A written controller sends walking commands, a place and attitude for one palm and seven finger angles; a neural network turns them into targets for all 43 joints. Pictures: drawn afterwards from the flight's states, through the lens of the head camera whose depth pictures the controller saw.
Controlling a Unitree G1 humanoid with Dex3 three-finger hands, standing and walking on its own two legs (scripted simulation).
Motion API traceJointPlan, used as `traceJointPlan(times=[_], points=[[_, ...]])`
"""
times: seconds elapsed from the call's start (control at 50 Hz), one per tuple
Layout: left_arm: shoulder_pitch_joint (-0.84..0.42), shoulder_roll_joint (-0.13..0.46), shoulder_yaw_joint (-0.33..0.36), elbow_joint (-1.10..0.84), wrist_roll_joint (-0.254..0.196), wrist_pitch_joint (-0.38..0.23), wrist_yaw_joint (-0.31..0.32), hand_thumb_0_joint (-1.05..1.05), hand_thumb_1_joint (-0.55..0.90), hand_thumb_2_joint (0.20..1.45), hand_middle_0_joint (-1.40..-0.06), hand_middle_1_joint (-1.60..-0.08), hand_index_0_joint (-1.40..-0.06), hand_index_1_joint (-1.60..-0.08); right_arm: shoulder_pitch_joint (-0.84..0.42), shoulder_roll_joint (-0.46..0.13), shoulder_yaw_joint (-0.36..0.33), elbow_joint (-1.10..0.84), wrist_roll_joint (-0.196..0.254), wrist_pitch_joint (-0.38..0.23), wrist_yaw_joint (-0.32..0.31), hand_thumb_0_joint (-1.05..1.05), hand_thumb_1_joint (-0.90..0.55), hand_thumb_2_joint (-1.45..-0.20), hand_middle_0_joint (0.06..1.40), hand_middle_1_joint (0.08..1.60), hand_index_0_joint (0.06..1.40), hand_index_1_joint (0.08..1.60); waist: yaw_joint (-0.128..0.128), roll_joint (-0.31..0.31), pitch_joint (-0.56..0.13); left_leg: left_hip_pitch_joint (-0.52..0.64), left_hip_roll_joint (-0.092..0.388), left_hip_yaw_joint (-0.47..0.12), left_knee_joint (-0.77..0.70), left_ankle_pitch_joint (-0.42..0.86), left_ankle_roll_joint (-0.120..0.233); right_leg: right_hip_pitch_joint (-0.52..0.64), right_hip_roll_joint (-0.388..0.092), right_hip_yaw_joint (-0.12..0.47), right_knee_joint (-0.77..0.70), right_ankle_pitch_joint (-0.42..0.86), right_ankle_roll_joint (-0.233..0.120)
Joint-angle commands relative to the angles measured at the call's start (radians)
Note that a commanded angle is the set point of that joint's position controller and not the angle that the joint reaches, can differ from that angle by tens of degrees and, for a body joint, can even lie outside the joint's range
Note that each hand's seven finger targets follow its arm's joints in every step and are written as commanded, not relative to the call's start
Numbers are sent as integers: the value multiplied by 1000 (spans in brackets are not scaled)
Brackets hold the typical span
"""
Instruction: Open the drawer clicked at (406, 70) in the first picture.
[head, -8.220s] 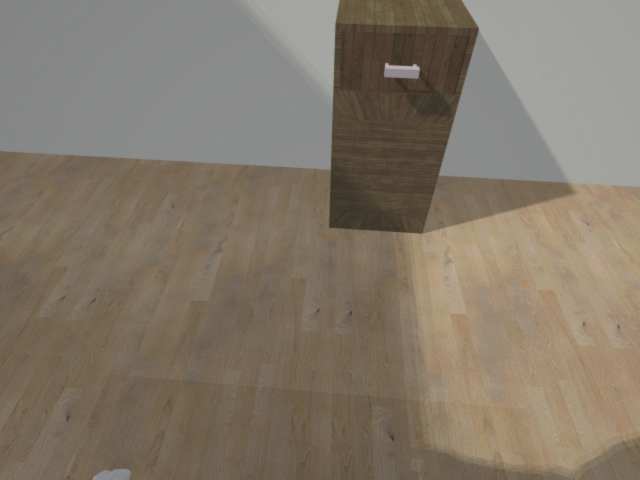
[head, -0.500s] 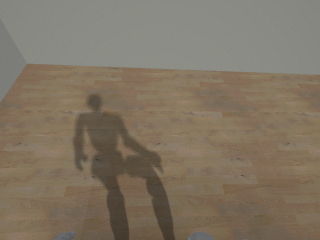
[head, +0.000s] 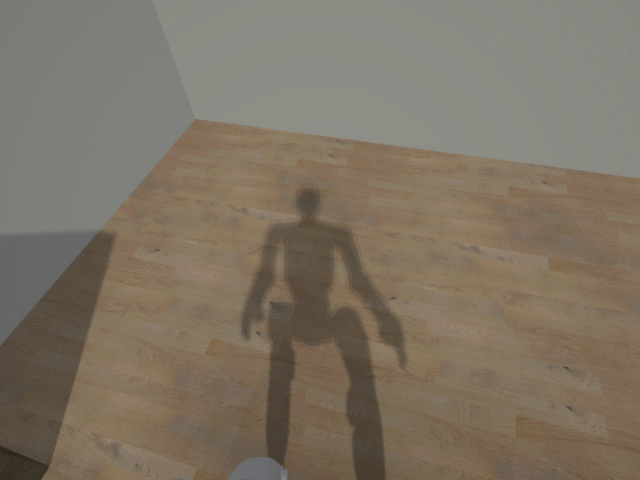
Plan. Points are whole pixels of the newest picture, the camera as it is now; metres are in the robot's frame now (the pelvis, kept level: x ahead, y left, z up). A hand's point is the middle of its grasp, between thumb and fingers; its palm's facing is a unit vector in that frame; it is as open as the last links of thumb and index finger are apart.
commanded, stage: turn to face it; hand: left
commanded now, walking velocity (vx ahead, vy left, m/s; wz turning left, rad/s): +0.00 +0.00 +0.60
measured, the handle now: out of the picture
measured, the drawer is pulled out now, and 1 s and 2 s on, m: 0.00 0.00 0.00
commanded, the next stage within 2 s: take the last steps up to it in 1.94 s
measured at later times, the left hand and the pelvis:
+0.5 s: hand out of the picture +0.03 +0.29 -0.16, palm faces +0.31 -0.91 -0.26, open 7.4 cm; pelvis +0.00 +0.05 +0.00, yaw +16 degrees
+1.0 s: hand out of the picture -0.03 +0.21 -0.15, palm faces +0.55 -0.78 -0.28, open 7.4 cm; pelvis +0.01 +0.00 +0.00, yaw +36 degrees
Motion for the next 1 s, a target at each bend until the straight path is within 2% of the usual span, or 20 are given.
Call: traceJointPlan(times=[0.0, 0.08, 0.12, 0.14, 0.16, 0.18, 0.2, 0.22, 0.24, 0.26, 0.32, 0.54, 0.64, 0.66, 0.68, 0.7, 0.72, 0.78, 0.82, 0.98], points=[[60, 244, 64, -44, 6, -16, 11, 0, 900, 900, -200, -300, -200, -300, -131, -34, 5, -111, 10, -31, -3, 0, -900, -900, 200, 300, 200, 300, 65, -229, -55, -45, 11, 64, -148, -50, 6, 101, -259, 144, -135, 440, -88], [51, 266, 78, -32, 10, -7, 8, 0, 900, 900, -200, -300, -200, -300, -127, -27, 14, -123, 14, -48, -3, 0, -900, -900, 200, 300, 200, 300, 71, -262, -89, 69, 0, 110, -334, -65, 35, 88, -284, 116, -73, 442, -85], [51, 271, 82, -24, 4, -2, 3, 0, 900, 900, -200, -300, -200, -300, -87, -39, 12, -117, 11, -57, -7, 0, -900, -900, 200, 300, 200, 300, 47, -225, -113, 173, -17, 137, -483, 41, 48, 61, -270, 70, 10, 430, -45], [43, 265, 82, -23, -4, 1, 0, 0, 900, 900, -200, -300, -200, -300, -34, -64, 5, -108, 9, -64, -7, 0, -900, -900, 200, 300, 200, 300, 13, -168, -149, 283, -14, 117, -610, 154, 60, 11, -250, 38, 114, 380, -7], [45, 230, 78, -37, -11, 6, -5, 0, 900, 900, -200, -300, -200, -300, 33, -151, -16, -98, 6, -74, -10, 0, -900, -900, 200, 300, 200, 300, -25, 43, -200, 465, 110, -71, -700, 338, 116, -162, -173, 9, 322, 184, 56], [1, 160, 58, -89, -15, 9, -10, 0, 900, 900, -200, -300, -200, -300, 96, -258, -44, -93, 7, -78, -19, 0, -900, -900, 200, 300, 200, 300, -63, 321, -196, 547, 363, -403, -734, 753, 253, -427, -34, 34, 540, -392, 133], [-56, 186, 54, -105, -5, 20, -4, 0, 900, 900, -200, -300, -200, -300, 139, -267, -42, -64, 11, -71, -25, 0, -900, -900, 200, 300, 200, 300, -76, 200, -208, 512, 404, -374, -714, 772, 318, -433, -35, 154, 646, -394, 116], [-66, 178, 58, -98, -3, 25, -5, 0, 900, 900, -200, -300, -200, -300, 98, -231, -33, -73, 8, -73, -34, 0, -900, -900, 200, 300, 200, 300, -54, 152, -164, 460, 355, -327, -734, 657, 309, -452, -49, 182, 678, -318, 112], [-69, 171, 64, -79, -3, 26, -5, 0, 900, 900, -200, -300, -200, -300, 40, -209, -28, -89, 5, -75, -43, 0, -900, -900, 200, 300, 200, 300, -40, 208, -148, 425, 291, -303, -732, 597, 281, -460, -43, 198, 699, -251, 120], [-67, 189, 67, -62, -3, 25, -11, 0, 900, 900, -200, -300, -200, -300, -20, -174, -16, -106, 6, -76, -46, 0, -900, -900, 200, 300, 200, 300, -16, 173, -116, 370, 243, -253, -741, 546, 255, -440, -40, 218, 713, -173, 122], [-16, 188, 69, -37, -3, 24, -17, 0, 900, 900, -200, -300, -200, -300, -61, -150, -4, -123, 8, -84, -45, 0, -900, -900, 200, 300, 200, 300, 17, 81, -105, 334, 170, -195, -759, 521, 226, -387, -12, 217, 687, -77, 131], [-120, 161, 56, -109, -14, 16, -2, 0, 900, 900, -200, -300, -200, -300, 14, -160, -22, -109, 0, -72, -41, 0, -900, -900, 200, 300, 200, 300, -17, 118, -117, 339, 163, -372, -729, 486, 274, -297, 58, 240, 362, -149, 130], [-17, 170, 58, -94, -24, -1, 5, 0, 900, 900, -200, -300, -200, -300, -30, -148, -28, -122, 5, -66, -38, 0, -900, -900, 200, 300, 200, 300, 36, 116, -167, 223, 94, -399, -632, 520, 219, -27, 104, 218, 21, 7, 107], [20, 204, 65, -86, -20, -12, 9, 0, 900, 900, -200, -300, -200, -300, -31, -121, -26, -127, 13, -66, -35, 0, -900, -900, 200, 300, 200, 300, 58, 36, -175, 114, 51, -373, -568, 400, 174, 119, 55, 257, -121, 98, 98], [44, 285, 82, -84, -5, -22, 17, 0, 900, 900, -200, -300, -200, -300, -6, -55, -15, -139, 23, -68, -29, 0, -900, -900, 200, 300, 200, 300, 66, -215, -196, -81, -64, -216, -386, 82, 93, 276, -188, 474, -221, 95, 27], [32, 334, 84, -96, 0, -17, 20, 0, 900, 900, -200, -300, -200, -300, -15, -49, -17, -160, 14, -64, -32, 0, -900, -900, 200, 300, 200, 300, 66, -340, -159, -157, -142, -83, -157, -226, 44, 178, -395, 638, -235, 207, -86], [1, 306, 75, -108, -4, -12, 22, 0, 900, 900, -200, -300, -200, -300, -23, -88, -27, -153, 5, -56, -30, 0, -900, -900, 200, 300, 200, 300, 51, -211, -120, -120, -87, -114, 2, -202, 54, 49, -382, 558, -226, 186, -127], [-129, 203, 50, -129, -10, -17, 14, 0, 900, 900, -200, -300, -200, -300, 30, -69, -28, -84, -2, -33, -11, 0, -900, -900, 200, 300, 200, 300, -20, -197, -8, -114, -37, -76, 148, -16, 35, -54, -207, 333, -216, 156, -51], [-86, 187, 46, -116, -9, -26, 11, 0, 900, 900, -200, -300, -200, -300, 34, -58, -21, -77, 1, -33, -6, 0, -900, -900, 200, 300, 200, 300, -8, -221, -29, -124, -34, -43, 147, 24, 18, 7, -176, 247, -182, 290, -47], [68, 240, 62, -49, 4, -19, 10, 0, 900, 900, -200, -300, -200, -300, -114, -34, 2, -110, 9, -32, -5, 0, -900, -900, 200, 300, 200, 300, 61, -235, -56, -77, -7, 43, -104, -51, 3, 133, -234, 162, -117, 538, -81]])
